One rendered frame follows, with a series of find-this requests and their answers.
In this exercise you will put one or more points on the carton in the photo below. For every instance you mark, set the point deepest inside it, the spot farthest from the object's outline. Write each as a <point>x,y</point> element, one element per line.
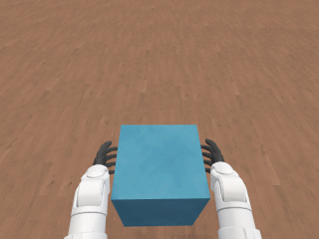
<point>159,178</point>

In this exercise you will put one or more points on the robot right hand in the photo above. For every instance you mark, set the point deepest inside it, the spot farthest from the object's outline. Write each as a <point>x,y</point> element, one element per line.
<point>215,154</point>

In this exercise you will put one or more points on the robot right forearm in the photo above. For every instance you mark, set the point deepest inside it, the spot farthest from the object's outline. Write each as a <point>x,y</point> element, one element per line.
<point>232,204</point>

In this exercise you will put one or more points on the robot left forearm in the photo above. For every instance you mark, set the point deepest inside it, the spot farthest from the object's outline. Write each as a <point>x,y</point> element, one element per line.
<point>90,205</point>

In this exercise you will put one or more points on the robot left hand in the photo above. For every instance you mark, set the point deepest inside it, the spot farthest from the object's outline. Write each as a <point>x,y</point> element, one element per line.
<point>102,156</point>

